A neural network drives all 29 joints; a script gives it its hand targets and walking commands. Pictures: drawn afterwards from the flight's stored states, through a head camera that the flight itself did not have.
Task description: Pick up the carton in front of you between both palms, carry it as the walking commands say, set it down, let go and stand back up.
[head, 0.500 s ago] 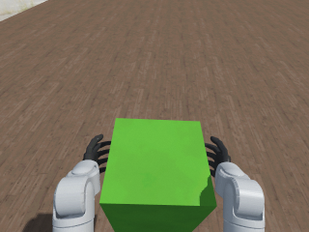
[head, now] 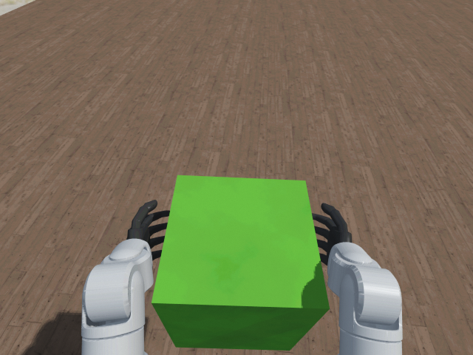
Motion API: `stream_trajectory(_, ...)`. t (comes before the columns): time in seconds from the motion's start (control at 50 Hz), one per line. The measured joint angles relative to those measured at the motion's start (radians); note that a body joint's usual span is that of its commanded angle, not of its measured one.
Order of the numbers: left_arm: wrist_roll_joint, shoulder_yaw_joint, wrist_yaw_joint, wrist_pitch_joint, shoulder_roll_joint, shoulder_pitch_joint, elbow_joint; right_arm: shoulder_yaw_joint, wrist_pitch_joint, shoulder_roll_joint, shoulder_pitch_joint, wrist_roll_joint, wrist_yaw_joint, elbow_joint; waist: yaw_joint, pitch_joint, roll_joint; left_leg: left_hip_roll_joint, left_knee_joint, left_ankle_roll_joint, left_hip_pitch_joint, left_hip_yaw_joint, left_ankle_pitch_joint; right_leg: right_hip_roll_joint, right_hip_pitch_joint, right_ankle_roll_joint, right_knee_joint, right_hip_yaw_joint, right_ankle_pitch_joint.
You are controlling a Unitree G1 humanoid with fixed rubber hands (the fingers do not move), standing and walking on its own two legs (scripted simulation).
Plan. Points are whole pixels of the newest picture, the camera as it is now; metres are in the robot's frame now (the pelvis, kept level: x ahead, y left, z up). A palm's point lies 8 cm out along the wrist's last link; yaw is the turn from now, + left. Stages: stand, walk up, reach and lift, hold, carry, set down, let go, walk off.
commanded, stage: carry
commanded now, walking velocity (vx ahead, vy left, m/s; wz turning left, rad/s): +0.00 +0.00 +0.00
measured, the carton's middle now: (237, 268) +0.28 +0.00 +0.02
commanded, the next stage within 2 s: none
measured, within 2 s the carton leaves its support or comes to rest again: neither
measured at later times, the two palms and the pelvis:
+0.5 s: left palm (165, 192) +0.38 +0.13 +0.10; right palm (334, 202) +0.37 -0.17 +0.10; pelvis +0.11 -0.01 +0.01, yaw -2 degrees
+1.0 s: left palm (165, 213) +0.34 +0.13 +0.09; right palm (339, 223) +0.33 -0.17 +0.09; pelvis +0.08 -0.01 +0.00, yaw -2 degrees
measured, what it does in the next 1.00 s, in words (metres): steps on the spot: right foot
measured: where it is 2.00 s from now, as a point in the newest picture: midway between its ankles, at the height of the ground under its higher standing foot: outside the picture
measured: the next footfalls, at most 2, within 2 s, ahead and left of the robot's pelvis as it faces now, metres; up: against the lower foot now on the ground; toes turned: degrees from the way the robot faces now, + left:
right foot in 0.12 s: +0.03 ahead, -0.12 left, +0.00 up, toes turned -6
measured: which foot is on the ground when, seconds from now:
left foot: down 0.00-1.00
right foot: up 0.00-0.10, down 0.12-1.00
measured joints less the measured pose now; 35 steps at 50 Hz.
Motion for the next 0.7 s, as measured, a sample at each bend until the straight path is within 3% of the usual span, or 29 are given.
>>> stream_trajectory(0.04, 0.008, 0.011, 0.0, 0.005, -0.001, -0.006, 0.024, -0.007, -0.005, 0.003, -0.015, 0.0, 0.002, 0.044, -0.002, 0.01, -0.011, 0.001, 0.006, -0.004, 0.012, 0.005, -0.023, 0.013, -0.074, 0.004, 0.107, 0.054, -0.07)
stream_trajectory(0.08, 0.012, 0.007, 0.0, 0.006, 0.0, 0.0, 0.039, -0.01, -0.005, 0.002, -0.01, 0.002, 0.002, 0.06, -0.002, 0.021, -0.006, 0.006, -0.018, -0.005, 0.038, 0.004, -0.032, 0.027, -0.109, -0.003, 0.051, 0.069, -0.094)
stream_trajectory(0.16, 0.011, -0.01, 0.003, -0.002, 0.0, 0.009, 0.036, -0.011, -0.013, -0.001, 0.013, 0.008, 0.003, 0.043, -0.006, 0.034, 0.0, 0.003, -0.026, -0.014, 0.083, -0.003, -0.064, 0.02, -0.097, -0.011, -0.123, 0.052, 0.164)
stream_trajectory(0.28, 0.008, -0.015, 0.005, -0.006, -0.001, 0.002, 0.016, -0.015, -0.015, -0.001, 0.009, 0.011, 0.003, 0.016, 0.0, -0.02, 0.021, 0.016, 0.047, -0.033, 0.083, -0.006, -0.145, 0.023, -0.067, -0.013, -0.111, 0.047, 0.071)
stream_trajectory(0.4, 0.01, -0.015, 0.002, -0.005, 0.0, 0.011, 0.063, -0.015, -0.002, -0.003, 0.018, -0.001, 0.004, 0.05, 0.005, -0.054, 0.033, 0.032, 0.104, -0.053, 0.084, -0.022, -0.164, 0.026, -0.056, -0.009, -0.08, 0.032, 0.079)
stream_trajectory(0.7, 0.009, -0.015, 0.002, -0.002, 0.001, 0.013, 0.054, -0.013, 0.007, -0.002, 0.013, -0.002, 0.004, 0.042, 0.007, -0.044, 0.032, 0.039, 0.103, -0.068, 0.102, -0.044, -0.192, 0.031, -0.033, -0.017, -0.092, 0.008, 0.057)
